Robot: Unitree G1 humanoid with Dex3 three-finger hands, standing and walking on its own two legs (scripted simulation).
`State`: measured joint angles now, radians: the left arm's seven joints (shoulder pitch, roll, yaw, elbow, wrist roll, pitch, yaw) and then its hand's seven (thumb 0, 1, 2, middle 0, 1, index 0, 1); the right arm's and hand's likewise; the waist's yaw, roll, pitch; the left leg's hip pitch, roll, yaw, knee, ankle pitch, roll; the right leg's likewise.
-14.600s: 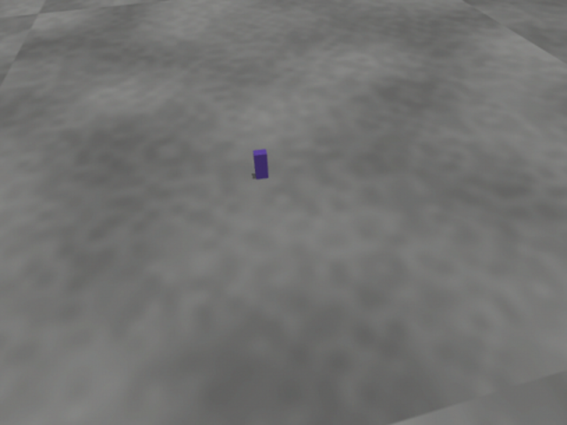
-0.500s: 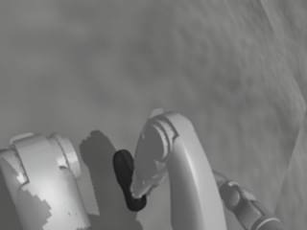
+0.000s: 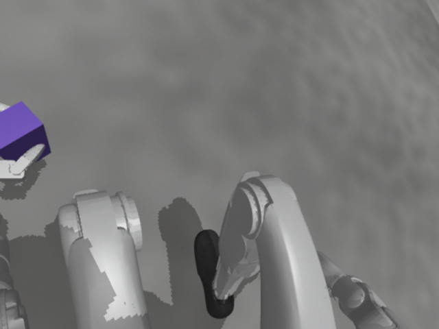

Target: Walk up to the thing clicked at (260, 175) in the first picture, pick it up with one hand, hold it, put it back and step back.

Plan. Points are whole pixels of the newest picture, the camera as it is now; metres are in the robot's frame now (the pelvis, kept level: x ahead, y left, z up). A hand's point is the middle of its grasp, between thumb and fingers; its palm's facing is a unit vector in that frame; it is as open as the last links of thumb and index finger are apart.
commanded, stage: settle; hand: left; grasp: from the side
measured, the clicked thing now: (19, 142) +0.41 +0.28 -0.13
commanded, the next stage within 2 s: hold in 0.26 s
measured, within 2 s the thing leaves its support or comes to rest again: neither
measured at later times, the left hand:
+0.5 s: hand out of the picture +0.40 +0.29 -0.01, palm faces +0.26 -0.96 -0.09, open 8.5 cm
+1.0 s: hand out of the picture +0.37 +0.27 +0.16, palm faces +0.28 -0.96 -0.06, open 8.6 cm
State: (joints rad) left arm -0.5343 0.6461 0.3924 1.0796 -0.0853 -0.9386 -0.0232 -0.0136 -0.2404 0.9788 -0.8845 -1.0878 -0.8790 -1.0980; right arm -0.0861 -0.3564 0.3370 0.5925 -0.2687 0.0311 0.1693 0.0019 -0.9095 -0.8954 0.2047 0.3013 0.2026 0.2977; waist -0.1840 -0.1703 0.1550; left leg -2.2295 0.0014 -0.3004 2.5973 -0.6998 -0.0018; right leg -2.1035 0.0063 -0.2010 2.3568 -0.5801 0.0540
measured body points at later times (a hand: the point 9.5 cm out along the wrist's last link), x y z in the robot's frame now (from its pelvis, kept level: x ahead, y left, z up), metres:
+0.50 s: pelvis +0.02 -0.01 +0.04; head +0.21 +0.09 +0.43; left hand +0.38 +0.34 -0.01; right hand +0.21 -0.24 -0.07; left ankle +0.08 +0.12 -0.26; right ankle +0.15 -0.13 -0.26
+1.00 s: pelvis +0.03 -0.01 +0.16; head +0.20 +0.05 +0.57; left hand +0.35 +0.32 +0.17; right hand +0.27 -0.23 +0.04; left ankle +0.08 +0.12 -0.26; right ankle +0.14 -0.13 -0.26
